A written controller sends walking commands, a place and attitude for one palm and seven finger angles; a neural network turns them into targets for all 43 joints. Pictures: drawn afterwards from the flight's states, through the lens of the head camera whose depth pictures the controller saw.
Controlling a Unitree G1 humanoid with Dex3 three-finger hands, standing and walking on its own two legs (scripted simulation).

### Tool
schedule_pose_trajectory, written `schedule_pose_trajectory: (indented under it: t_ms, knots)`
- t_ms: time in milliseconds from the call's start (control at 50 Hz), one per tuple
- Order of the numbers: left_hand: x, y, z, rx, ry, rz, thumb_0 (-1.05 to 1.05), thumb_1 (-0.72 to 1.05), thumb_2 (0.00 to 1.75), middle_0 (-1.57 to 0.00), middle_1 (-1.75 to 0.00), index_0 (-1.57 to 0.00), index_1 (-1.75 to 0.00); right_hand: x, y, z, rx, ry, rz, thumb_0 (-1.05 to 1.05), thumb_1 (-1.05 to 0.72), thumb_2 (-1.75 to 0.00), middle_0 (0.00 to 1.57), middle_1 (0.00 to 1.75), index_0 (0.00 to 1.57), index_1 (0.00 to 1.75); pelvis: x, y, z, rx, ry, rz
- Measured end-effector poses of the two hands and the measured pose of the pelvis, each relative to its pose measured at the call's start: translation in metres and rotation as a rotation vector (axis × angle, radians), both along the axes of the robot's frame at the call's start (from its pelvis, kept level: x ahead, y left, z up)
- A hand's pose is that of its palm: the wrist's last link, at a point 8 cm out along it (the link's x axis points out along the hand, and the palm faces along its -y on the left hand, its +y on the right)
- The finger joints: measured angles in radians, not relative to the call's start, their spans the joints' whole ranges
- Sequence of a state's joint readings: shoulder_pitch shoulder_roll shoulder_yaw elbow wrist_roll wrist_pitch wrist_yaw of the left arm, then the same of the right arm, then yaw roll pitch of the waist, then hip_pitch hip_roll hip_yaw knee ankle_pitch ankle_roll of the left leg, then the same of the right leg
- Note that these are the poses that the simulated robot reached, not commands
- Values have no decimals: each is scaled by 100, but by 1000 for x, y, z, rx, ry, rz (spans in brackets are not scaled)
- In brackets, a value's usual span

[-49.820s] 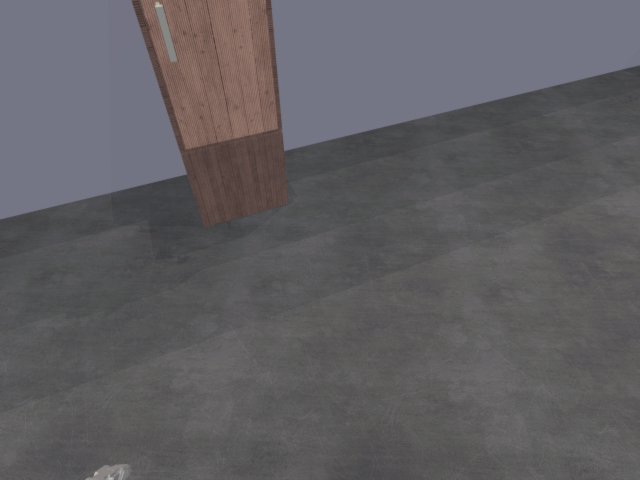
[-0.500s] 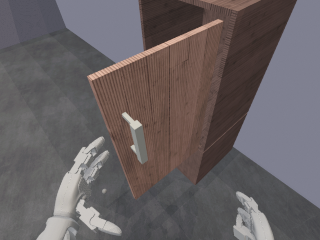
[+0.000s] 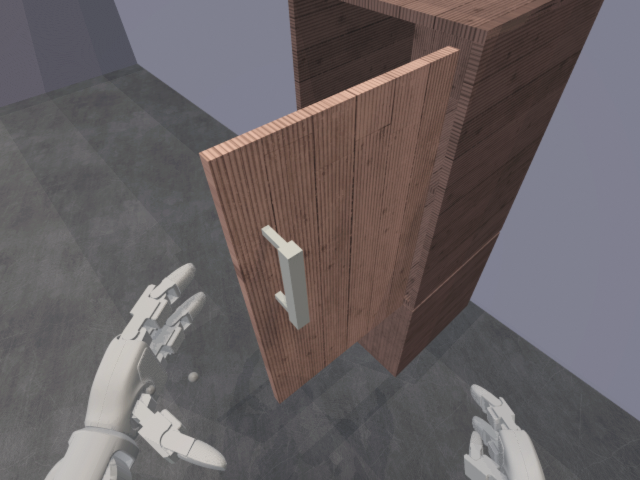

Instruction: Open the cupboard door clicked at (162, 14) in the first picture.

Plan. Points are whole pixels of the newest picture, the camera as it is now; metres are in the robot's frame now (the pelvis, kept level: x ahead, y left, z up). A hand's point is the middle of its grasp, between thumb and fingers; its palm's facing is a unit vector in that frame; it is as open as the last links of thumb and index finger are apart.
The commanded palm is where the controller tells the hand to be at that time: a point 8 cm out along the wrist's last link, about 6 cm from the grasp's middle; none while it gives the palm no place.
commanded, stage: draw the hand back to the body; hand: left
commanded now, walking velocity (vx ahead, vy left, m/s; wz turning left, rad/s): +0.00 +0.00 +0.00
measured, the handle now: (285, 279) +0.34 +0.08 +0.09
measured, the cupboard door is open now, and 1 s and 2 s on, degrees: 88 88 88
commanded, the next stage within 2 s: step back with the hand held close in 1.30 s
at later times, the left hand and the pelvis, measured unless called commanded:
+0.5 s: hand (115, 356) +0.20 +0.22 +0.14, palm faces +0.28 -0.89 -0.35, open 14.1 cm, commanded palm +0.16 +0.26 +0.16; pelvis +0.01 +0.01 +0.03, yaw -1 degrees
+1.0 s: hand (41, 311) +0.21 +0.27 +0.19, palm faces +0.46 -0.79 -0.41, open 8.3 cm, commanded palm +0.17 +0.30 +0.20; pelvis +0.02 +0.01 +0.03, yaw -2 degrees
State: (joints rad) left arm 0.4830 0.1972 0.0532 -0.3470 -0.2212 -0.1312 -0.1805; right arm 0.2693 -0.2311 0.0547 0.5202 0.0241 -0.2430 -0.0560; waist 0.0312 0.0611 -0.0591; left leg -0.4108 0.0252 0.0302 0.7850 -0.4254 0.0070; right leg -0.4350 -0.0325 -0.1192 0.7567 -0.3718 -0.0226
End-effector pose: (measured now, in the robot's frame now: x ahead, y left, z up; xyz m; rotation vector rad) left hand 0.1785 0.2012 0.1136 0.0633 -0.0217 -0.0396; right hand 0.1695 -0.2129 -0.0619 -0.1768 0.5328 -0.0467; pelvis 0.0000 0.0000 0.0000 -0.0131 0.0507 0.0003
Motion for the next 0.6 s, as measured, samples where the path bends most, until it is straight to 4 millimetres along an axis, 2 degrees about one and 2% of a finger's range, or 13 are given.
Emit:
schedule_pose_trajectory:
  t_ms: [100, 240, 280, 400, 600]
  knots:
    - [-1, 8, 6, 10, 18, 2, -1, -50, 30, -15, -30, -15, -30, 6, 3, 4, -2, -12, 9, 2, -90, -90, 20, 30, 20, 30, 2, 2, 3, -2, -14, 1]
    - [-4, 29, 16, 23, 17, 37, -1, -47, 32, -16, -30, -15, -31, 15, 5, 11, -12, -25, 18, 2, -90, -90, 20, 30, 20, 30, 5, 2, 8, -5, -32, 5]
    - [-5, 34, 23, 111, 14, 95, -1, -44, 33, -16, -30, -15, -31, 17, 5, 14, -28, -20, 20, 2, -90, -90, 20, 30, 20, 30, 6, 2, 11, -5, -46, 1]
    - [-13, 48, 36, 243, 11, 276, -1, -28, 40, -16, -30, -16, -31, 18, 5, 19, -50, 27, 10, 2, -90, -90, 20, 30, 20, 30, 10, 4, 21, -5, -80, -6]
    - [-9, 66, 56, 329, -26, 368, -1, 4, 54, -18, -30, -17, -31, 19, 8, 15, -52, 99, 12, 2, -90, -90, 20, 30, 20, 30, 18, 8, 31, 1, -113, -14]
